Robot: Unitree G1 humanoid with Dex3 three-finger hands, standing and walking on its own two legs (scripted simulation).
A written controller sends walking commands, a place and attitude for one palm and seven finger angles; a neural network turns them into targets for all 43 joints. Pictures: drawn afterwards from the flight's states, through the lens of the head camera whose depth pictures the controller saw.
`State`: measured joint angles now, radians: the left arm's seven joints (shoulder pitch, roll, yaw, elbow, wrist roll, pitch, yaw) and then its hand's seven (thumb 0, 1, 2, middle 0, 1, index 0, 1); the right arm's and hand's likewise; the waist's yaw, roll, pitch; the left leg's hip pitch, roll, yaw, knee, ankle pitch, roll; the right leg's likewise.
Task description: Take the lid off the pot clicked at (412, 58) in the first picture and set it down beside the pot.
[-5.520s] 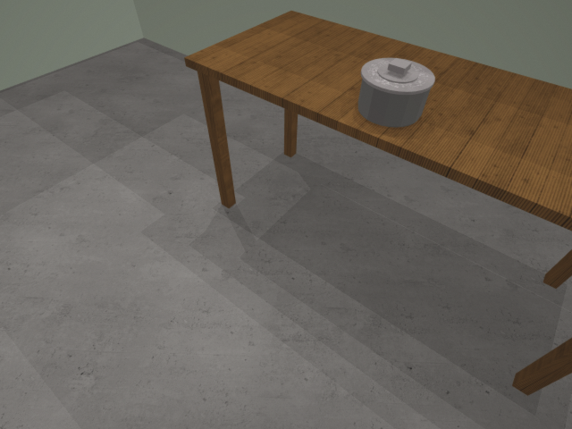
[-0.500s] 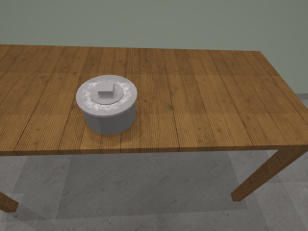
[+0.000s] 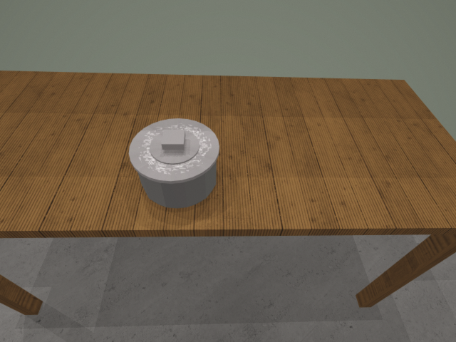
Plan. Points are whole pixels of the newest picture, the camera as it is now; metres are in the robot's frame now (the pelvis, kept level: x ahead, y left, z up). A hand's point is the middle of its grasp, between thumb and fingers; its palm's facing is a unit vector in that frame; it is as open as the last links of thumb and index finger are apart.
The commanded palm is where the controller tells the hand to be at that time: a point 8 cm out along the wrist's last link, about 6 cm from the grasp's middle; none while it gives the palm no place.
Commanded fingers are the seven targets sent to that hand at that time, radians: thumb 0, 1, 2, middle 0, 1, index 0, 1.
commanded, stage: look again from close up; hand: left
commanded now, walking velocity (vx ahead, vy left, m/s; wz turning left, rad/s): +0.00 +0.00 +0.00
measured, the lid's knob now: (173, 139) +0.47 +0.15 +0.08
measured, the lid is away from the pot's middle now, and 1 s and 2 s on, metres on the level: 0.00 0.00 0.00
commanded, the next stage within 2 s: lift the closed hand beside the body in 0.20 s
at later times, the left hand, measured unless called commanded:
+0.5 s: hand out of the picture +0.13 +0.19 -0.08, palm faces +0.14 -0.93 -0.34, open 6.5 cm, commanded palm +0.08 +0.23 -0.04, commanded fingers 0.00 0.90 0.90 -0.68 -0.83 -0.68 -0.83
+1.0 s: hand out of the picture +0.07 +0.18 -0.01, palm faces +0.28 -0.91 -0.31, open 3.0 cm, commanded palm +0.02 +0.22 +0.03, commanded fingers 0.00 0.90 0.90 -1.30 -1.50 -1.30 -1.50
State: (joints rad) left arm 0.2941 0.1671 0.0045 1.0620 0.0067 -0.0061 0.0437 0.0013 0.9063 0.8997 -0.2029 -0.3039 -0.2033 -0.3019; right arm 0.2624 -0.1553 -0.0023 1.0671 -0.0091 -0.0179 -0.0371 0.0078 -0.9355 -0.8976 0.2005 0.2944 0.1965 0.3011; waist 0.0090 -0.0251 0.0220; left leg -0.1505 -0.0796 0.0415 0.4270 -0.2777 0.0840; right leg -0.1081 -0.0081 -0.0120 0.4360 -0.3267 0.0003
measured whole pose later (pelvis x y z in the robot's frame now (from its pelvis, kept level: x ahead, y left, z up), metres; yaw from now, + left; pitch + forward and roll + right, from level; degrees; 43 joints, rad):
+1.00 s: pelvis -0.05 -0.05 +0.00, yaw +2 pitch -3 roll +0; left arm 0.60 0.24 0.11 0.00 -0.04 -0.07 0.07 0.01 0.90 0.90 -1.23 -1.43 -1.23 -1.42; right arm 0.20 -0.19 0.02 0.58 0.01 -0.11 -0.07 0.01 -0.91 -0.90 0.20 0.29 0.20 0.30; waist 0.05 0.03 0.02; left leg -0.19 -0.01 -0.01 0.46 -0.21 0.02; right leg -0.11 0.06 -0.07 0.40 -0.24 -0.07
